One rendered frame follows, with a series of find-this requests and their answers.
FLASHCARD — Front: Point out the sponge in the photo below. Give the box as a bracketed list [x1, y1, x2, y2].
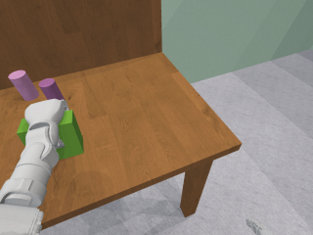
[17, 110, 84, 160]

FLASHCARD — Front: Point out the left robot forearm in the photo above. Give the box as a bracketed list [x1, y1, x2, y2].
[0, 119, 60, 208]

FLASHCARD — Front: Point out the table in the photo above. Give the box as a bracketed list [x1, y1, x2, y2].
[0, 0, 243, 230]

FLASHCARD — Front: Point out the right robot hand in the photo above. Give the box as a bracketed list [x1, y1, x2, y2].
[246, 218, 273, 235]

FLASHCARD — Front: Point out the left robot hand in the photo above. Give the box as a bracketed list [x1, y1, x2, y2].
[24, 99, 69, 149]

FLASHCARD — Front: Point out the left robot upper arm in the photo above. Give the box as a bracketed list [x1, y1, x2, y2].
[0, 204, 44, 235]

